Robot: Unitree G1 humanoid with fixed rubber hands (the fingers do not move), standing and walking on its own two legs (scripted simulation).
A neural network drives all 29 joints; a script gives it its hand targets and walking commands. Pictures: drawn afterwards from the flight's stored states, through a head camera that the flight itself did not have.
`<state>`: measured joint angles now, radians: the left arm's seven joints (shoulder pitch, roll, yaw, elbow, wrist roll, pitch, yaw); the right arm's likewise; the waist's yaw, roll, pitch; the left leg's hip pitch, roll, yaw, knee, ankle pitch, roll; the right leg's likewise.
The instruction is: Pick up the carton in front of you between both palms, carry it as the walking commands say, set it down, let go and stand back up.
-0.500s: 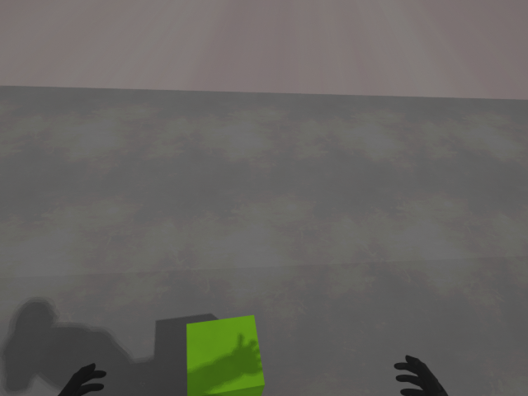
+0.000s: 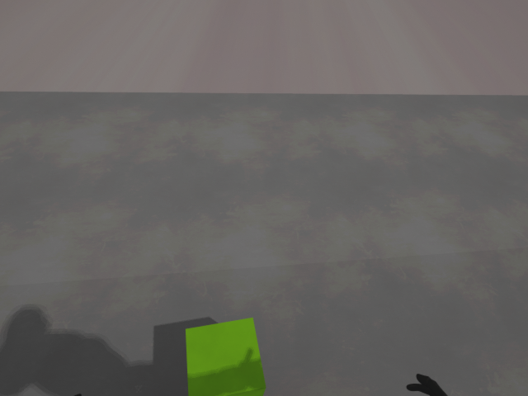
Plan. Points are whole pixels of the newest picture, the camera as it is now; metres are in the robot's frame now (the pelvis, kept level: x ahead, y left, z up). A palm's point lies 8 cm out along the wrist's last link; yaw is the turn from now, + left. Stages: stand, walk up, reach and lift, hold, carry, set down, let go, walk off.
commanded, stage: stand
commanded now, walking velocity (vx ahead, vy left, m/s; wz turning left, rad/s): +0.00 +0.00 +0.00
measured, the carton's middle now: (224, 369) +0.35 +0.06 -0.65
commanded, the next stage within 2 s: none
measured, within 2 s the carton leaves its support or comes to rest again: neither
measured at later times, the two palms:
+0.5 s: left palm out of the picture +0.07 +0.30 -0.11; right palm out of the picture +0.08 -0.31 -0.09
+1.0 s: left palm out of the picture +0.06 +0.31 -0.11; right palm out of the picture +0.08 -0.31 -0.09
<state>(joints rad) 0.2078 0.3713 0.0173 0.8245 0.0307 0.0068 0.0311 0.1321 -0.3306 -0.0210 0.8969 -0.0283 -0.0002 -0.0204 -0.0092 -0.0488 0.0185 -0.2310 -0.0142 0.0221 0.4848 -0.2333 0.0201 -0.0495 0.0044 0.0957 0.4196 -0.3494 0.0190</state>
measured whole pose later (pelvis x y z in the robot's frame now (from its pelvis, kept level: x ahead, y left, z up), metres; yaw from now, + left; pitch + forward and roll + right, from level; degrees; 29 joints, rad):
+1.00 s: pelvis -0.02 +0.00 +0.01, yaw +1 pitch -3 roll +0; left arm 0.17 0.40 0.00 0.99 0.02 0.00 0.02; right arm 0.09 -0.37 -0.01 1.06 -0.01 -0.01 -0.01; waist -0.01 -0.03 0.04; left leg -0.19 -0.01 0.01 0.40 -0.16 0.02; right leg -0.01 0.01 0.08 0.34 -0.28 0.02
